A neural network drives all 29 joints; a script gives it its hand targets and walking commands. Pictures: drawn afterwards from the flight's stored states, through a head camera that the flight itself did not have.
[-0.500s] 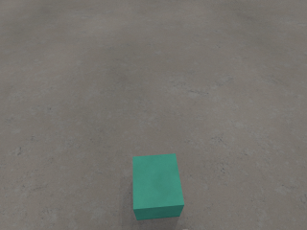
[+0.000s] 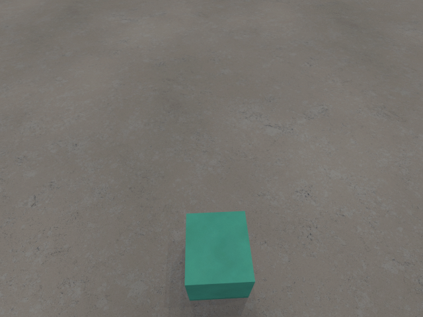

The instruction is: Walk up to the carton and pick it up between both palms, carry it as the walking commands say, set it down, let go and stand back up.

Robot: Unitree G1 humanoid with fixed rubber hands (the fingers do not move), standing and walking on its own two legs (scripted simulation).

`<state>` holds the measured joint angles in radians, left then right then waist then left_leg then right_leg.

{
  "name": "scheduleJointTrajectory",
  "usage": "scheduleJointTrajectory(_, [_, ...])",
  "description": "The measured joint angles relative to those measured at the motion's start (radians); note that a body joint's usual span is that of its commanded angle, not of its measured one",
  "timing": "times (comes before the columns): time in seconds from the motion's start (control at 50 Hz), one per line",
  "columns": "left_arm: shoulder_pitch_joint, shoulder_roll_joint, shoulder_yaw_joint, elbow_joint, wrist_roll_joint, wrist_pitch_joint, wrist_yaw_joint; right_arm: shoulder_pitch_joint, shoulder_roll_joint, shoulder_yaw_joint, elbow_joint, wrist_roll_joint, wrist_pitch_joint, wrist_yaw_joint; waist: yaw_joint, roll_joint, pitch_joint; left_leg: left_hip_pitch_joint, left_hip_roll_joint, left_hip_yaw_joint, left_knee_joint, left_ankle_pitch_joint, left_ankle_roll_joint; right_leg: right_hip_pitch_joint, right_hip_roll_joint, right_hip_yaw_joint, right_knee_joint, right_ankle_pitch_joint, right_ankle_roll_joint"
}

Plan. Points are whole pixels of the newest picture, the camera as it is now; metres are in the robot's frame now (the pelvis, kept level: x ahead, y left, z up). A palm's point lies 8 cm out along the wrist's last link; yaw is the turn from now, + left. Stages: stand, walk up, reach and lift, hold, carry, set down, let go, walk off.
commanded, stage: walk up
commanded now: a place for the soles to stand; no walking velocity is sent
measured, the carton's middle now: (217, 255) +0.46 -0.01 -0.64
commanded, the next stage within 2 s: reach and lift in 0.04 s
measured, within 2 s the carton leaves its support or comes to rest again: neither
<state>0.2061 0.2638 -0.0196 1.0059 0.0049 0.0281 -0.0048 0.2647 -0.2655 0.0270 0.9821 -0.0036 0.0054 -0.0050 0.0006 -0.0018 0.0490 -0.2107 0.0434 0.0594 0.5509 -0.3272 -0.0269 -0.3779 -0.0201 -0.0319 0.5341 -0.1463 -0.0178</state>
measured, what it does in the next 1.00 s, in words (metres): lowers itself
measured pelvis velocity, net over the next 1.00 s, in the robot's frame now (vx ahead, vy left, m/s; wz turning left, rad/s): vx -0.03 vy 0.02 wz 0.09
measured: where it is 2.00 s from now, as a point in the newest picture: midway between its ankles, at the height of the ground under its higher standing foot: outside the picture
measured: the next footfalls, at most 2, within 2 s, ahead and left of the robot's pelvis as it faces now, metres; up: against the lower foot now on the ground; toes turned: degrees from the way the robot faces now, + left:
none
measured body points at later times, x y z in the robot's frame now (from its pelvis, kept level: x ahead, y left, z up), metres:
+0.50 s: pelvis +0.02 +0.00 -0.04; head +0.12 -0.02 +0.40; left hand +0.19 +0.25 -0.15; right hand +0.19 -0.24 -0.16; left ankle -0.02 +0.14 -0.73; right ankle +0.08 -0.11 -0.73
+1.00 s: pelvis -0.03 +0.02 -0.08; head +0.15 +0.00 +0.33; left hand +0.30 +0.24 -0.18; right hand +0.31 -0.25 -0.20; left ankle -0.02 +0.14 -0.73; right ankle +0.08 -0.11 -0.73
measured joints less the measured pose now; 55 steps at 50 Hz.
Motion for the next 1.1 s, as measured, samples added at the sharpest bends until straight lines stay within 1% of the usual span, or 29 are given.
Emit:
scheduleJointTrajectory(0.06, [0.002, -0.001, 0.0, 0.001, 0.0, 0.0, 0.002, -0.001, 0.001, 0.0, -0.002, 0.0, -0.001, -0.002, 0.0, 0.002, 0.0, -0.002, 0.0, -0.005, 0.002, -0.002, -0.001, 0.001, 0.0, -0.003, 0.0, -0.002, 0.0])
scheduleJointTrajectory(0.08, [0.015, 0.0, 0.001, -0.053, 0.006, 0.038, -0.006, 0.002, -0.003, 0.006, -0.055, 0.004, 0.042, 0.002, -0.007, 0.002, -0.009, -0.028, -0.002, -0.009, 0.025, -0.025, 0.005, -0.022, 0.0, -0.003, 0.017, -0.016, 0.001])
scheduleJointTrajectory(0.12, [0.017, 0.002, 0.009, -0.186, 0.013, 0.122, -0.024, -0.03, -0.008, -0.017, -0.182, 0.003, 0.149, 0.013, -0.021, 0.009, -0.007, -0.094, 0.002, -0.011, 0.098, -0.073, 0.02, -0.086, 0.008, 0.006, 0.084, -0.072, 0.006])
scheduleJointTrajectory(0.16, [-0.014, 0.002, 0.03, -0.304, 0.03, 0.2, -0.029, -0.088, -0.018, -0.05, -0.299, 0.002, 0.252, 0.038, -0.032, 0.026, 0.009, -0.151, 0.01, -0.013, 0.168, -0.075, 0.017, -0.135, 0.024, 0.023, 0.14, -0.071, 0.011])
scheduleJointTrajectory(0.18, [-0.039, 0.003, 0.037, -0.35, 0.034, 0.235, -0.026, -0.119, -0.024, -0.062, -0.347, 0.001, 0.297, 0.051, -0.039, 0.036, 0.018, -0.177, 0.009, -0.02, 0.202, -0.073, 0.012, -0.153, 0.033, 0.032, 0.167, -0.058, 0.006])
scheduleJointTrajectory(0.2, [-0.068, 0.002, 0.043, -0.384, 0.037, 0.267, -0.024, -0.149, -0.031, -0.072, -0.383, -0.003, 0.337, 0.061, -0.045, 0.046, 0.027, -0.196, 0.006, -0.028, 0.235, -0.086, 0.008, -0.166, 0.037, 0.039, 0.195, -0.078, 0.001])
scheduleJointTrajectory(0.24, [-0.115, -0.009, 0.06, -0.426, 0.049, 0.312, -0.03, -0.198, -0.039, -0.086, -0.434, -0.013, 0.393, 0.074, -0.047, 0.071, 0.051, -0.204, 0.006, -0.038, 0.275, -0.117, 0.006, -0.173, 0.039, 0.036, 0.238, -0.107, 0.004])
scheduleJointTrajectory(0.28, [-0.134, -0.022, 0.071, -0.448, 0.059, 0.33, -0.047, -0.215, -0.028, -0.099, -0.476, -0.017, 0.417, 0.067, -0.055, 0.088, 0.07, -0.189, 0.004, -0.051, 0.283, -0.122, 0.005, -0.157, 0.037, 0.028, 0.254, -0.123, 0.004])
scheduleJointTrajectory(0.32, [-0.127, -0.033, 0.076, -0.45, 0.063, 0.328, -0.073, -0.2, -0.003, -0.106, -0.506, -0.013, 0.415, 0.047, -0.068, 0.091, 0.076, -0.167, -0.003, -0.065, 0.27, -0.131, 0.0, -0.135, 0.032, 0.019, 0.254, -0.142, 0.001])
scheduleJointTrajectory(0.36, [-0.118, -0.042, 0.082, -0.44, 0.073, 0.313, -0.096, -0.172, 0.028, -0.11, -0.522, -0.006, 0.399, 0.031, -0.073, 0.082, 0.077, -0.152, -0.012, -0.077, 0.252, -0.131, -0.001, -0.122, 0.027, 0.014, 0.249, -0.155, -0.002])
scheduleJointTrajectory(0.4, [-0.121, -0.049, 0.092, -0.421, 0.087, 0.286, -0.107, -0.152, 0.051, -0.109, -0.52, -0.003, 0.375, 0.023, -0.073, 0.072, 0.079, -0.16, -0.016, -0.088, 0.249, -0.135, -0.002, -0.13, 0.026, 0.008, 0.252, -0.164, -0.003])
scheduleJointTrajectory(0.44, [-0.137, -0.052, 0.106, -0.406, 0.097, 0.254, -0.108, -0.147, 0.062, -0.105, -0.507, 0.0, 0.346, 0.023, -0.069, 0.061, 0.077, -0.199, -0.017, -0.097, 0.27, -0.144, -0.006, -0.166, 0.026, 0.002, 0.27, -0.174, -0.004])
scheduleJointTrajectory(0.54, [-0.177, -0.057, 0.131, -0.406, 0.091, 0.167, -0.081, -0.173, 0.055, -0.111, -0.466, 0.016, 0.252, 0.029, -0.062, 0.039, 0.011, -0.389, -0.026, -0.112, 0.383, -0.185, -0.016, -0.349, 0.024, 0.007, 0.369, -0.207, 0.003])
scheduleJointTrajectory(0.56, [-0.181, -0.058, 0.131, -0.411, 0.084, 0.155, -0.073, -0.181, 0.052, -0.116, -0.459, 0.021, 0.235, 0.031, -0.061, 0.034, -0.008, -0.428, -0.031, -0.113, 0.403, -0.19, -0.011, -0.386, 0.023, 0.012, 0.388, -0.213, 0.004])
scheduleJointTrajectory(0.58, [-0.186, -0.06, 0.129, -0.416, 0.075, 0.145, -0.065, -0.19, 0.048, -0.122, -0.452, 0.026, 0.221, 0.034, -0.061, 0.029, -0.024, -0.463, -0.035, -0.113, 0.421, -0.195, -0.011, -0.421, 0.023, 0.019, 0.404, -0.212, -0.003])
scheduleJointTrajectory(0.64, [-0.205, -0.068, 0.114, -0.433, 0.046, 0.129, -0.041, -0.225, 0.032, -0.142, -0.432, 0.041, 0.192, 0.051, -0.055, 0.017, -0.058, -0.545, -0.045, -0.109, 0.456, -0.199, -0.003, -0.501, 0.02, 0.035, 0.434, -0.217, 0.02])
scheduleJointTrajectory(0.66, [-0.214, -0.071, 0.108, -0.439, 0.038, 0.127, -0.034, -0.239, 0.026, -0.149, -0.425, 0.043, 0.186, 0.058, -0.052, 0.015, -0.064, -0.565, -0.048, -0.108, 0.464, -0.197, -0.001, -0.52, 0.02, 0.039, 0.439, -0.211, 0.017])
scheduleJointTrajectory(0.78, [-0.298, -0.08, 0.078, -0.456, -0.014, 0.137, 0.005, -0.358, -0.018, -0.202, -0.374, 0.045, 0.159, 0.1, -0.043, 0.026, -0.075, -0.66, -0.059, -0.097, 0.504, -0.186, 0.013, -0.608, 0.015, 0.058, 0.458, -0.189, 0.041])
scheduleJointTrajectory(0.9, [-0.454, -0.07, 0.069, -0.423, -0.056, 0.184, 0.023, -0.524, -0.074, -0.223, -0.309, 0.055, 0.17, 0.129, -0.043, 0.049, -0.056, -0.741, -0.073, -0.078, 0.547, -0.176, 0.024, -0.69, 0.007, 0.08, 0.496, -0.173, 0.053])
scheduleJointTrajectory(1.0, [-0.595, -0.069, 0.097, -0.391, -0.068, 0.202, 0.025, -0.659, -0.101, -0.233, -0.279, 0.058, 0.179, 0.137, -0.043, 0.058, -0.042, -0.824, -0.08, -0.064, 0.572, -0.162, 0.026, -0.779, 0.004, 0.096, 0.526, -0.158, 0.057])
scheduleJointTrajectory(1.1, [-0.721, -0.067, 0.134, -0.364, -0.066, 0.198, 0.031, -0.779, -0.112, -0.255, -0.26, 0.051, 0.175, 0.133, -0.041, 0.057, -0.039, -0.912, -0.085, -0.06, 0.573, -0.136, 0.018, -0.87, 0.001, 0.103, 0.532, -0.135, 0.052])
